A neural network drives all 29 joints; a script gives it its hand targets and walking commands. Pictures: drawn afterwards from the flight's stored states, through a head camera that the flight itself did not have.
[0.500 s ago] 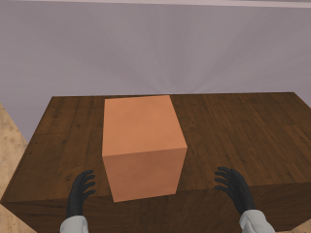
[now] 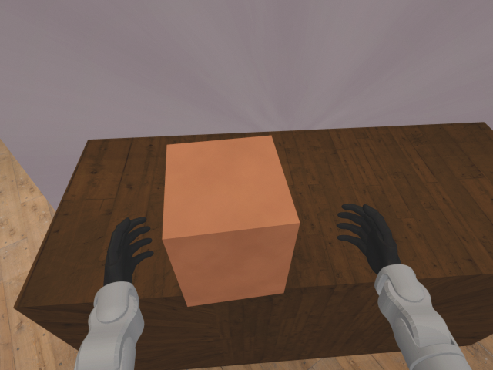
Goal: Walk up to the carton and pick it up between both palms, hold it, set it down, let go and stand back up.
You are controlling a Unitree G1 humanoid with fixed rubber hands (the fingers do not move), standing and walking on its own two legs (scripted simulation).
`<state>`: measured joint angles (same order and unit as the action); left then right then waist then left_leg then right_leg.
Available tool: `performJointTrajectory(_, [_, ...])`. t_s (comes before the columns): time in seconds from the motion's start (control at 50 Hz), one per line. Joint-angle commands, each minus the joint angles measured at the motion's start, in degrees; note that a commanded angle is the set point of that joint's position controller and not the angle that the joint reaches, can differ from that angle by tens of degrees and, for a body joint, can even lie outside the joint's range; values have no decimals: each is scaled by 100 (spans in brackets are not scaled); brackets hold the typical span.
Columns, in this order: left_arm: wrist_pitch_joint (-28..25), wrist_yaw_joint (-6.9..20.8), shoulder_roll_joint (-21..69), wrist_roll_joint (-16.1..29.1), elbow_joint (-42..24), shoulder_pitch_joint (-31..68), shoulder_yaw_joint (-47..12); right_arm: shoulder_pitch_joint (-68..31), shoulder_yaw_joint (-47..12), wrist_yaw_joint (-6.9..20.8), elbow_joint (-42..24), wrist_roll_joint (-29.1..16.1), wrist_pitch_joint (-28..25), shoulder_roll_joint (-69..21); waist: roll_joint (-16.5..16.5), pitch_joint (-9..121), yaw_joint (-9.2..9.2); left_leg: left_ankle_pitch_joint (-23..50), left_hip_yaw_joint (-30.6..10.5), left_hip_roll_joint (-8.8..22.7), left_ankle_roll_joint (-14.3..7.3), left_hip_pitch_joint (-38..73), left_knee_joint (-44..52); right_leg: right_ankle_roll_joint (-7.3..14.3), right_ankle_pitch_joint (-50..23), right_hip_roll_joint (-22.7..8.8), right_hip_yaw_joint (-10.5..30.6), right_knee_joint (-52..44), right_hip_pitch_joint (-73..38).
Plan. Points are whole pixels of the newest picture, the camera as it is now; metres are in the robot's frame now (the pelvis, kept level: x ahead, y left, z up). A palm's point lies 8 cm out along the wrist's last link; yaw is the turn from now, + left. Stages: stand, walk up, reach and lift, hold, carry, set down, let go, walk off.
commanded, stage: reach and lift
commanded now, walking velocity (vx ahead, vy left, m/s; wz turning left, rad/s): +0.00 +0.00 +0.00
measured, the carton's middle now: (228, 222) +0.40 +0.09 -0.01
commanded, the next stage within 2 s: none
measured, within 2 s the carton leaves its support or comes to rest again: neither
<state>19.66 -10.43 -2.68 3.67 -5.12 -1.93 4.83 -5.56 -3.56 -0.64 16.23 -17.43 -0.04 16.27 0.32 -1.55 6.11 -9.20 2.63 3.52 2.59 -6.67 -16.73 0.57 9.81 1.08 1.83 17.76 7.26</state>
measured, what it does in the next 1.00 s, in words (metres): stands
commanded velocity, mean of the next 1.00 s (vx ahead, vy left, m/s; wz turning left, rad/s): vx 0.00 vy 0.00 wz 0.00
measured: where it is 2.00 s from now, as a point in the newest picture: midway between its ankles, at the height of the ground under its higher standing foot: outside the picture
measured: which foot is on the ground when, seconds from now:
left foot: down 0.00-1.00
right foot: down 0.00-1.00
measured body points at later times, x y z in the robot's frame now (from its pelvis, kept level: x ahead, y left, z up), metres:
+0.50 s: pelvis +0.00 -0.01 +0.00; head +0.01 +0.00 +0.45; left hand +0.31 +0.25 +0.11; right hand +0.41 -0.14 +0.11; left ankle +0.00 +0.15 -0.75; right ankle +0.00 -0.11 -0.75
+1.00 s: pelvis +0.00 -0.01 +0.00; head +0.02 -0.01 +0.45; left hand +0.35 +0.26 +0.14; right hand +0.47 -0.11 +0.15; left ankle +0.00 +0.14 -0.75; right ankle +0.00 -0.11 -0.75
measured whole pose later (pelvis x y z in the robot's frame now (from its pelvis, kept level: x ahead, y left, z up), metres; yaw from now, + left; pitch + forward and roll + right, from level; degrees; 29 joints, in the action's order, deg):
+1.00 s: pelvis +0.00 -0.01 +0.00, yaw +3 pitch +3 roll -1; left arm 34.0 -7.8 -9.3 5.9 15.5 34.4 11.3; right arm -48.4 -7.2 -3.9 45.2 -23.9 14.3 20.3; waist -1.2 2.0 8.2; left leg -9.9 -0.7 4.1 3.3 -13.6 -20.1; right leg 1.1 9.7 1.8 -1.0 17.8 11.4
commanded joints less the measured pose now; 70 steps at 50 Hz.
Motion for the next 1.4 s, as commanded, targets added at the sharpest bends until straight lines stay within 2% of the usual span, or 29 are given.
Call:
performJointTrajectory(0.0, [279,140,-365,101,-1153,1687,200,-2101,181,-210,-1027,-90,106,633,162,1420,-20,1559,150,-430,-52,786,-166,-33,-779,194,-119,-284,-15])
performJointTrajectory(0.06, [569,226,-486,66,-1116,2042,397,-2497,100,-383,-915,-117,349,610,271,1451,-10,1414,185,-477,-106,589,-135,-149,-992,141,-58,-223,-235])
performJointTrajectory(0.1, [763,276,-485,49,-1132,2079,471,-2651,50,-477,-856,-155,462,634,259,1477,-36,1610,186,-471,-80,653,-170,-175,-1304,171,-88,-168,-354])
performJointTrajectory(0.12, [848,305,-555,2,-1141,2237,562,-2847,21,-522,-866,-189,518,627,275,1529,11,1631,204,-489,-80,625,-176,-189,-1329,177,-116,-164,-389])
performJointTrajectory(0.16, [995,346,-642,26,-1079,2621,681,-3234,-15,-607,-748,-192,647,665,285,1582,-13,1583,207,-495,-90,493,-196,-221,-1392,167,-105,-105,-475])
performJointTrajectory(0.22, [1125,342,-690,15,-1121,2743,738,-3436,39,-649,-677,-224,728,733,162,1789,-18,1721,203,-476,-27,572,-258,-200,-1423,208,-163,-50,-498])
performJointTrajectory(0.24, [1149,342,-757,94,-1193,3066,731,-3732,72,-663,-756,-236,744,793,149,1981,-52,1774,206,-487,-5,557,-308,-206,-1470,205,-178,-34,-487])
performJointTrajectory(0.28, [1172,343,-866,116,-1154,3204,812,-3917,18,-684,-717,-302,796,766,182,2083,-1,1841,206,-490,-24,509,-355,-216,-1563,206,-181,1,-516])
performJointTrajectory(0.32, [1243,312,-843,108,-1049,3413,759,-4103,85,-649,-485,-333,869,877,-33,2142,-63,1889,165,-460,48,596,-388,-159,-1423,237,-228,3,-417])
performJointTrajectory(0.36, [1324,331,-898,128,-818,3608,778,-4328,31,-637,-321,-380,971,880,-9,2117,-19,1724,165,-466,28,526,-363,-163,-1251,229,-217,-37,-393])
performJointTrajectory(0.48, [1513,246,-994,200,-584,4270,631,-4992,152,-474,212,-502,1137,1136,-240,2373,-48,1842,76,-411,129,573,-456,-83,-1052,287,-295,-45,-178])
performJointTrajectory(0.52, [1498,229,-1089,227,-268,4593,648,-5332,205,-428,512,-470,1196,1126,-140,2331,-17,1516,65,-413,69,376,-411,-106,-799,267,-282,-45,-142])
performJointTrajectory(0.56, [1482,196,-1099,193,-173,4609,660,-5403,167,-391,641,-488,1206,1103,-127,2365,36,1645,40,-408,65,397,-413,-122,-968,282,-302,-22,-197])
performJointTrajectory(0.6, [1538,230,-1093,169,79,4608,706,-5528,87,-376,824,-515,1244,1164,35,2399,68,1839,30,-413,55,441,-446,-163,-1196,295,-288,-28,-307])
performJointTrajectory(0.62, [1544,243,-1103,180,58,4684,701,-5612,92,-368,821,-548,1245,1229,-12,2475,71,1893,16,-419,81,476,-437,-171,-1255,304,-311,-16,-327])
performJointTrajectory(0.66, [1541,246,-1210,136,293,4962,804,-5933,26,-348,1043,-577,1277,1216,58,2479,162,1862,41,-431,59,322,-429,-210,-1310,297,-285,20,-378])
performJointTrajectory(0.68, [1518,234,-1242,155,202,5038,819,-5996,11,-341,974,-597,1265,1210,79,2619,189,1872,57,-433,52,324,-438,-225,-1355,293,-279,27,-461])
performJointTrajectory(0.74, [1456,184,-1323,231,273,5484,778,-6442,74,-341,990,-599,1230,1240,29,2827,176,1986,71,-432,66,254,-489,-234,-1513,305,-299,81,-467])
performJointTrajectory(0.86, [1295,238,-1323,204,872,5781,710,-6762,-32,-340,1815,-672,1240,1220,-89,2819,171,2016,28,-420,101,182,-506,-227,-1672,280,-290,85,-600])
performJointTrajectory(0.94, [1074,284,-1249,153,1312,5618,742,-6714,-109,-324,2149,-605,1136,1095,47,2807,224,2009,37,-428,73,183,-501,-233,-1671,286,-307,54,-656])
performJointTrajectory(1.0, [837,391,-1079,1,1624,5289,782,-6423,-138,-365,2473,-453,959,939,143,2665,158,2239,68,-456,78,155,-498,-284,-2043,280,-300,71,-890])
performJointTrajectory(1.04, [595,439,-992,-79,1800,5309,758,-6398,-63,-362,2679,-309,785,876,110,2586,128,2214,83,-463,114,110,-480,-262,-1917,293,-338,34,-859])
performJointTrajectory(1.1, [50,441,-743,-254,1951,5124,734,-6143,27,-303,2893,-100,399,694,0,2484,140,2314,89,-472,165,73,-478,-229,-1832,291,-341,-1,-830])
performJointTrajectory(1.14, [-401,423,-624,-304,2037,5109,685,-6137,189,-256,2786,103,45,598,-14,2646,146,2351,113,-479,188,0,-516,-226,-1768,297,-364,29,-777])
performJointTrajectory(1.24, [-1421,241,-579,-400,2362,5566,594,-6370,458,-93,2932,436,-637,577,-126,3051,172,2158,190,-450,230,-248,-612,-116,-1229,313,-384,92,-498])
performJointTrajectory(1.26, [-1614,211,-556,-359,2467,5657,527,-6383,496,-68,2966,470,-728,539,-135,3212,128,2036,203,-442,219,-353,-624,-111,-1183,291,-356,131,-476])
performJointTrajectory(1.34, [-2354,71,-604,-334,3261,5812,534,-6498,531,14,3327,605,-1068,436,-77,3726,243,1785,232,-415,157,-846,-720,-110,-1059,243,-290,343,-393])
performJointTrajectory(1.38, [-2627,59,-539,-299,3888,5776,488,-6490,425,32,3680,588,-1180,348,-25,3764,279,1747,221,-411,135,-1013,-797,-105,-1004,220,-256,417,-258])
